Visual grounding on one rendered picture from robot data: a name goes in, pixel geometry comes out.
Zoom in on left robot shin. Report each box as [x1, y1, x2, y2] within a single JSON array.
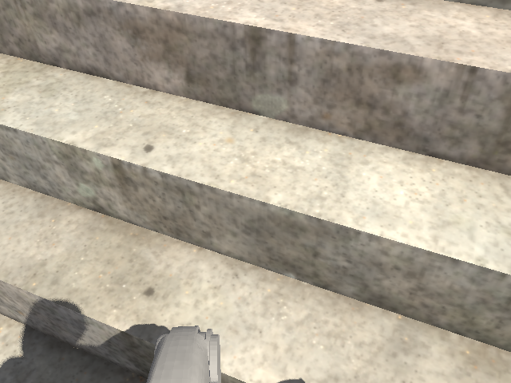
[[154, 334, 167, 354]]

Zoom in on left robot thigh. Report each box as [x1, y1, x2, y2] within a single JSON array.
[[146, 326, 221, 383]]

